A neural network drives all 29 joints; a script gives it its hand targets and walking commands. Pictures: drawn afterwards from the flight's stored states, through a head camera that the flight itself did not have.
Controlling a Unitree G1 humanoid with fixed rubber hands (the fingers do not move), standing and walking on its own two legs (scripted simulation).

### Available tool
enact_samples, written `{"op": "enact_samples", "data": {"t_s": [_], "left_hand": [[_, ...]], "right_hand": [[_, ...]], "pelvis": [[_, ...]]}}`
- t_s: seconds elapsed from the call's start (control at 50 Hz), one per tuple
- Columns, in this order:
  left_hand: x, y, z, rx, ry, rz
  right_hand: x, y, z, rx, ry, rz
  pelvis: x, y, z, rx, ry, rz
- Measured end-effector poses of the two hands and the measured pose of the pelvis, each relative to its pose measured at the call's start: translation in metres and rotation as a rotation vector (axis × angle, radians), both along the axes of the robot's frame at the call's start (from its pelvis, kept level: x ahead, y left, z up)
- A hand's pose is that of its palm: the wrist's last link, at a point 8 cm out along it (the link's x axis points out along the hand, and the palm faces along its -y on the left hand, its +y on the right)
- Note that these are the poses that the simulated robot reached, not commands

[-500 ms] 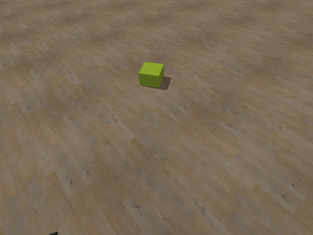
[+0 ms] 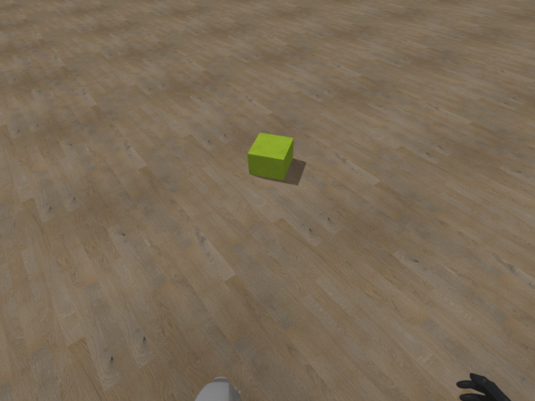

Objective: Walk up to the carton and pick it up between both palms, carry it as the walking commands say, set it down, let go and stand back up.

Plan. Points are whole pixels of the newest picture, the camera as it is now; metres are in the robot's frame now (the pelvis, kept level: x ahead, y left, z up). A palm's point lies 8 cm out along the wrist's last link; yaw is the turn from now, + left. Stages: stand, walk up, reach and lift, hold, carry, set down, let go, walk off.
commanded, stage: walk up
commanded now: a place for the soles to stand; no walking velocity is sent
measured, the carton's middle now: (271, 155) +1.59 +0.08 -0.70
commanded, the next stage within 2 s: none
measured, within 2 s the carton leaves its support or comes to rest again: neither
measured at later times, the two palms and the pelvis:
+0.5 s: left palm (131, 242) +0.44 +0.33 -0.07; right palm (443, 307) +0.33 -0.30 -0.11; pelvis +0.29 +0.03 -0.03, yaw +0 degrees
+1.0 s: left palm (124, 195) +0.61 +0.42 -0.09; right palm (376, 181) +0.63 -0.22 -0.05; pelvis +0.53 +0.10 -0.01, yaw +1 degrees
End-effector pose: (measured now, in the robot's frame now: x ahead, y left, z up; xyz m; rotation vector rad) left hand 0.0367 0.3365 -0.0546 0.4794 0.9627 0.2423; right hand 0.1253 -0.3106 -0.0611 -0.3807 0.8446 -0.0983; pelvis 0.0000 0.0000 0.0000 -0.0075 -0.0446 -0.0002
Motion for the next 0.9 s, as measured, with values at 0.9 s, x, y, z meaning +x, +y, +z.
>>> {"op": "enact_samples", "data": {"t_s": [0.9], "left_hand": [[0.488, 0.094, -0.042, -0.071, 0.005, 0.044]], "right_hand": [[0.510, 0.090, -0.001, -0.118, -0.063, 0.074]], "pelvis": [[0.489, 0.094, -0.029, 0.005, -0.017, 0.032]]}}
